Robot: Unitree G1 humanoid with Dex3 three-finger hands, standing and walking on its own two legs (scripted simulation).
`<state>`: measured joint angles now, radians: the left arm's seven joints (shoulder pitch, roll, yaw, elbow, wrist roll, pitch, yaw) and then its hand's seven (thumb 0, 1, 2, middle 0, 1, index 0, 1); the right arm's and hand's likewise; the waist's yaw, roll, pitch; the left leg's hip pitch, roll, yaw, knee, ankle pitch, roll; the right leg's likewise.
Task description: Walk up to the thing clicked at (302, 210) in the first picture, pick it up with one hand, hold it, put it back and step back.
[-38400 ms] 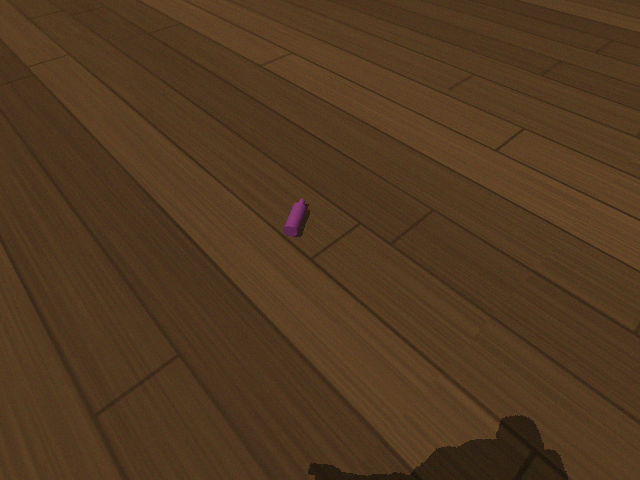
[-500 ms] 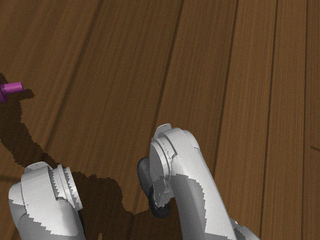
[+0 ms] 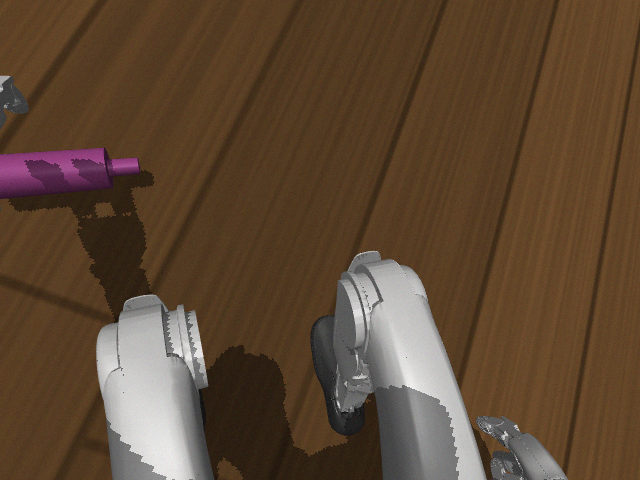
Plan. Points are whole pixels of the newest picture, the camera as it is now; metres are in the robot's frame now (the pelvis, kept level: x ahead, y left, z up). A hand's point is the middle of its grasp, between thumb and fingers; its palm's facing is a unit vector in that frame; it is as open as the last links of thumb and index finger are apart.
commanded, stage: withdraw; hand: left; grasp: from above
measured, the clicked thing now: (70, 171) +0.53 +0.27 -0.31
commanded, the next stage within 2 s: home in 0.12 s
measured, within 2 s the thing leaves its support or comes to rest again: neither
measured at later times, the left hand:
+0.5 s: hand out of the picture +0.51 +0.33 -0.11, palm faces -0.44 -0.17 -0.88, open 11.4 cm
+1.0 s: hand out of the picture +0.33 +0.25 +0.10, palm faces -0.10 -0.83 -0.55, open 7.4 cm
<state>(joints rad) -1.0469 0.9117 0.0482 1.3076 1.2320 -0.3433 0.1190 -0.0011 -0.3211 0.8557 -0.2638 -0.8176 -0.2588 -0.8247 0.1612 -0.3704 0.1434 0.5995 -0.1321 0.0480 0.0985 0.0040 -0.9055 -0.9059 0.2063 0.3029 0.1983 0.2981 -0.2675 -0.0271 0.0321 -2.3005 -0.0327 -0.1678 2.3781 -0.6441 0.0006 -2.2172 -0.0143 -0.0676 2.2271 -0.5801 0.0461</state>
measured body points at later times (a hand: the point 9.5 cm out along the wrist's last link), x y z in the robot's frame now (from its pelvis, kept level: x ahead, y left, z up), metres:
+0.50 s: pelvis +0.02 +0.01 +0.02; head +0.27 +0.06 +0.38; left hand +0.53 +0.34 -0.06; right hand +0.04 -0.26 -0.08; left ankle +0.08 +0.12 -0.31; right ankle +0.13 -0.14 -0.31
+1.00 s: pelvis +0.03 -0.01 +0.20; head +0.17 +0.04 +0.63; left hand +0.33 +0.30 +0.14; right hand +0.26 -0.23 +0.11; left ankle +0.08 +0.12 -0.31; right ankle +0.13 -0.14 -0.31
